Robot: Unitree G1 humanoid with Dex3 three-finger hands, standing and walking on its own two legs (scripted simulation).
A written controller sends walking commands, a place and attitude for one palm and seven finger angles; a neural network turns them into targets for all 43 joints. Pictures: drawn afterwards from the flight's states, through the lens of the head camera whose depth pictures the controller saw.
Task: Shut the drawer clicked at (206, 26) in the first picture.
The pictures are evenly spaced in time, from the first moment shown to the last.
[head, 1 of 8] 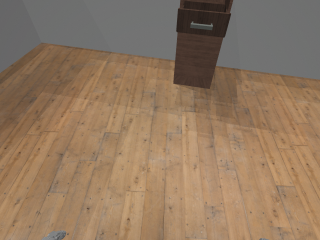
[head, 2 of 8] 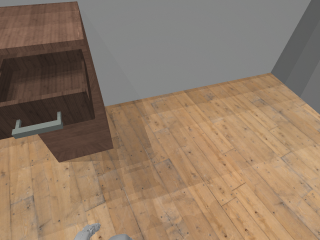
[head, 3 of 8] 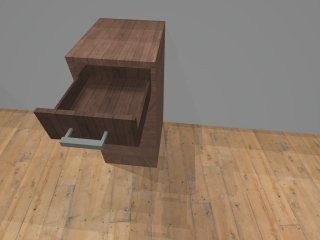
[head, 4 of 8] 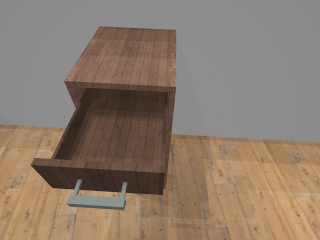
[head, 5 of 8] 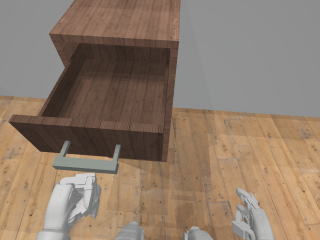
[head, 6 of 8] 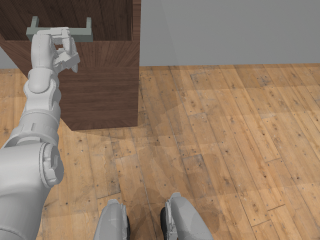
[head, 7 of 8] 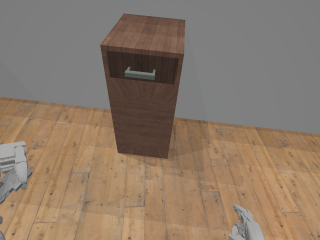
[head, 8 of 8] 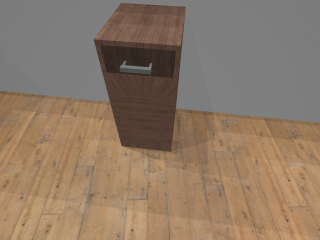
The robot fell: no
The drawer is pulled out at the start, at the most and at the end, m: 0.30 0.30 0.00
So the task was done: yes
